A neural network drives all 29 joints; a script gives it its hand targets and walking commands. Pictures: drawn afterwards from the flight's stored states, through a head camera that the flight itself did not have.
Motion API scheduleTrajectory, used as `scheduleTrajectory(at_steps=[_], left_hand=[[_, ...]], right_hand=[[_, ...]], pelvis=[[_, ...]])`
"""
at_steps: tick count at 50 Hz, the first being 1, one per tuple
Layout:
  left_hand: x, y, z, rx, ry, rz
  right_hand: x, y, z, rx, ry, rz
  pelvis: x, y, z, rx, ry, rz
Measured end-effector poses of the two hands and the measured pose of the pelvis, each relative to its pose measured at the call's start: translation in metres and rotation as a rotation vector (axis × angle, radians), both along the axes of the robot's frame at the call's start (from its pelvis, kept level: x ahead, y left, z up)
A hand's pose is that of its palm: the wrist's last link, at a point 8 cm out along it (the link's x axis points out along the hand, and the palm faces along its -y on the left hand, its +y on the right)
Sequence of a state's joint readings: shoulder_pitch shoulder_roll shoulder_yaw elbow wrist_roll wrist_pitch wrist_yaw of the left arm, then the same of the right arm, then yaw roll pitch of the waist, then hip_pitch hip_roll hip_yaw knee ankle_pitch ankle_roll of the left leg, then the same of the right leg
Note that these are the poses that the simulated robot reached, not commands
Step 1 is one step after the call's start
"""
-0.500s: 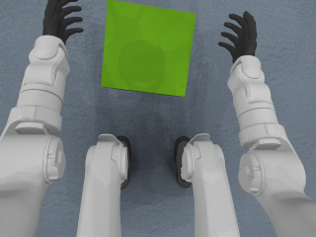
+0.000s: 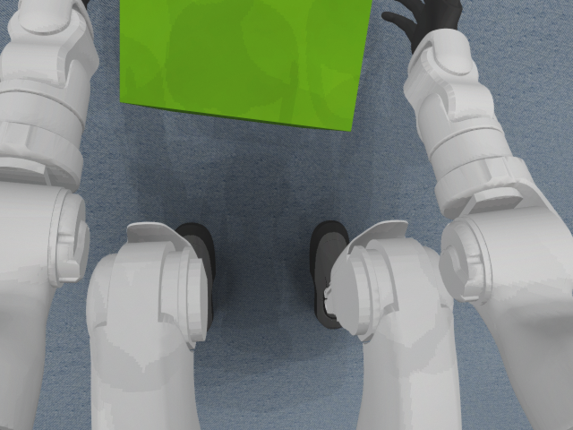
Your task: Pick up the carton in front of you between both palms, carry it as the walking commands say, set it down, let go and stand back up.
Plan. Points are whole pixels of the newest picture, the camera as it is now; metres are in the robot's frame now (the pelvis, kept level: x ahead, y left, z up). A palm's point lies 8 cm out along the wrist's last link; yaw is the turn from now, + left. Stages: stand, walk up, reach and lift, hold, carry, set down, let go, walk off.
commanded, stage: reach and lift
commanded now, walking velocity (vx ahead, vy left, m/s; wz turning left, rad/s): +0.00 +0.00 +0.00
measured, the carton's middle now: (247, 32) +0.52 +0.05 -0.24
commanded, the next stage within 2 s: none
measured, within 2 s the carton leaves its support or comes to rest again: leaves its support in 0.68 s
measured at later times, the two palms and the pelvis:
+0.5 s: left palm out of the picture +0.54 +0.20 -0.17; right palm (398, 23) +0.53 -0.10 -0.16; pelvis -0.01 +0.00 +0.00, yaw +0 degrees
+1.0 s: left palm out of the picture +0.50 +0.21 -0.03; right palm (453, 30) +0.49 -0.09 -0.04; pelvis -0.01 +0.00 +0.05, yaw +2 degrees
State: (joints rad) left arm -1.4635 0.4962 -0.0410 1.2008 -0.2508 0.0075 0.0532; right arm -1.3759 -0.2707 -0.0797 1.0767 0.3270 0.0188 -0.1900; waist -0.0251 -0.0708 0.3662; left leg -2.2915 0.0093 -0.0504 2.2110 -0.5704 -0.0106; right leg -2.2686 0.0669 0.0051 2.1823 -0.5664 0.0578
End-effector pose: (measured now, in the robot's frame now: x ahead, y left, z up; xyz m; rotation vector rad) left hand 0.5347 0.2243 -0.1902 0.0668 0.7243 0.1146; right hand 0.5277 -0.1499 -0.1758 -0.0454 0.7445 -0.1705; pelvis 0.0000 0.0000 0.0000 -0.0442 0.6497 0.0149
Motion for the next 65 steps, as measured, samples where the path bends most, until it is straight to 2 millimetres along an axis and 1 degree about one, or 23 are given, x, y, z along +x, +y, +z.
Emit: scheduleTrajectory(at_steps=[5, 8, 11, 14, 16, 19, 21, 26, 31, 34, 36, 39, 43, 46, 50, 55, 60, 65], left_hand=[[0.002, -0.001, 0.008, -0.007, -0.008, -0.015], [0.004, -0.001, 0.016, -0.009, -0.020, -0.025], [0.001, 0.000, 0.020, -0.006, 0.000, -0.026], [-0.003, -0.001, 0.020, -0.009, 0.019, -0.027], [-0.002, -0.006, 0.020, -0.015, 0.016, -0.041], [0.003, -0.024, 0.022, -0.036, -0.006, -0.074], [0.005, -0.025, 0.021, -0.022, -0.007, -0.052], [0.009, -0.027, 0.023, -0.008, 0.013, -0.062], [0.009, -0.028, 0.024, 0.001, 0.025, -0.057], [0.006, -0.030, 0.025, -0.004, 0.022, -0.053], [0.005, -0.031, 0.030, -0.007, 0.008, -0.046], [0.005, -0.032, 0.050, -0.017, -0.031, -0.040], [-0.003, -0.030, 0.094, -0.045, -0.066, -0.017], [-0.016, -0.025, 0.129, -0.048, -0.058, 0.006], [-0.035, -0.017, 0.165, -0.036, -0.033, 0.034], [-0.043, -0.015, 0.205, -0.024, -0.049, 0.040], [-0.044, -0.023, 0.236, -0.051, -0.062, 0.052], [-0.050, -0.027, 0.257, -0.038, -0.061, 0.054]], right_hand=[[-0.004, 0.011, -0.001, 0.018, 0.026, -0.002], [-0.004, 0.014, 0.006, 0.015, 0.004, -0.001], [-0.006, 0.019, 0.011, 0.023, -0.001, 0.003], [-0.010, 0.026, 0.009, 0.030, 0.021, 0.016], [-0.008, 0.032, 0.009, 0.041, 0.018, 0.030], [-0.001, 0.044, 0.013, 0.047, -0.009, 0.042], [-0.001, 0.045, 0.012, 0.042, -0.005, 0.023], [0.001, 0.045, 0.012, 0.055, 0.004, -0.007], [0.005, 0.047, 0.013, 0.063, 0.017, 0.010], [0.008, 0.045, 0.019, 0.050, 0.014, 0.009], [0.010, 0.044, 0.026, 0.052, 0.001, 0.008], [0.007, 0.044, 0.047, 0.056, -0.039, -0.002], [-0.011, 0.045, 0.079, 0.098, -0.076, -0.041], [-0.025, 0.050, 0.105, 0.125, -0.071, -0.047], [-0.037, 0.058, 0.137, 0.124, -0.044, -0.017], [-0.042, 0.060, 0.176, 0.115, -0.058, -0.002], [-0.042, 0.052, 0.211, 0.104, -0.073, -0.003], [-0.044, 0.048, 0.234, 0.102, -0.071, 0.005]], pelvis=[[0.001, 0.003, -0.002, -0.006, -0.001, 0.000], [0.000, 0.005, 0.000, -0.009, 0.002, 0.002], [-0.001, 0.006, 0.002, -0.015, 0.005, 0.003], [-0.002, 0.007, 0.004, -0.015, 0.015, 0.004], [-0.003, 0.007, 0.006, -0.013, 0.016, 0.006], [-0.005, 0.007, 0.007, -0.012, 0.020, 0.011], [-0.006, 0.006, 0.007, -0.014, 0.018, 0.011], [-0.008, 0.004, 0.004, -0.007, 0.003, 0.006], [-0.007, 0.004, -0.002, 0.000, -0.001, -0.003], [-0.006, 0.003, -0.004, 0.003, -0.002, -0.006], [-0.006, 0.002, -0.004, 0.005, 0.000, -0.004], [-0.004, -0.001, -0.001, 0.009, 0.004, 0.003], [-0.003, -0.003, 0.011, 0.005, 0.016, 0.022], [-0.003, -0.004, 0.026, 0.003, 0.027, 0.029], [-0.005, -0.004, 0.049, 0.001, 0.049, 0.037], [-0.008, -0.005, 0.077, 0.000, 0.068, 0.056], [-0.007, -0.007, 0.097, 0.000, 0.077, 0.070], [-0.003, -0.007, 0.117, 0.005, 0.088, 0.064]])
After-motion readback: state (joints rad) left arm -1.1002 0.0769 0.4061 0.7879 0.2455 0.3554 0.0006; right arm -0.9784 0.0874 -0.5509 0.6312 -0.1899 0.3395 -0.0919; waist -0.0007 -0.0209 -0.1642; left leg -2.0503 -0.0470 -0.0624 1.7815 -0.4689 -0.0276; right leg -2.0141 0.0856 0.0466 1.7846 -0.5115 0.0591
